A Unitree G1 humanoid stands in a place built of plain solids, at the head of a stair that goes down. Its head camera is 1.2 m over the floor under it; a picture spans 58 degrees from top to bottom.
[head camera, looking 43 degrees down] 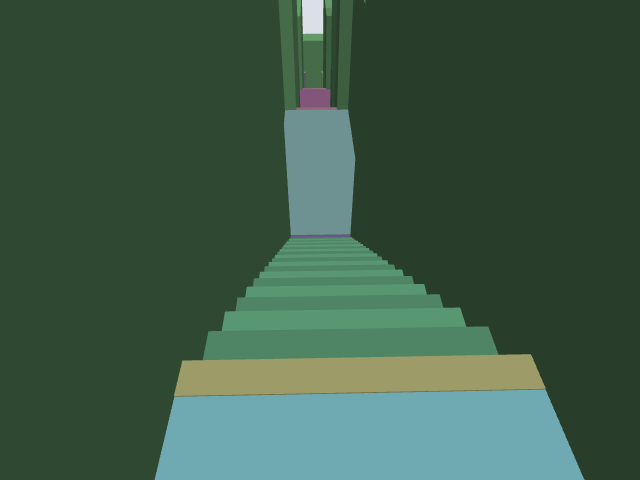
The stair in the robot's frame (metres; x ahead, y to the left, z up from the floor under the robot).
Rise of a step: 0.21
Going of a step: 0.26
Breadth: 1.10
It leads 1 degrees to the left of straight ahead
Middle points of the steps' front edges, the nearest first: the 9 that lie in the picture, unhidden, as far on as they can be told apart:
0.75 -0.12 0.00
1.00 -0.11 -0.21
1.26 -0.11 -0.42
1.52 -0.10 -0.63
1.77 -0.10 -0.84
2.03 -0.09 -1.05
2.29 -0.09 -1.26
2.54 -0.08 -1.47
2.80 -0.08 -1.68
